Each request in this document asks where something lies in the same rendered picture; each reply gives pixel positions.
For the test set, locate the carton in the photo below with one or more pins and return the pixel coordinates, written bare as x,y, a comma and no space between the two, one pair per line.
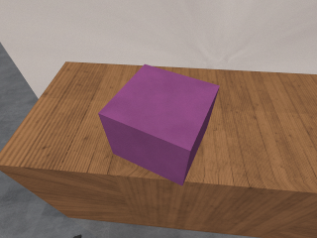
158,119

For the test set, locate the pedestal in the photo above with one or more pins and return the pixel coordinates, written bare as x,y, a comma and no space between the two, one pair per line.
254,173

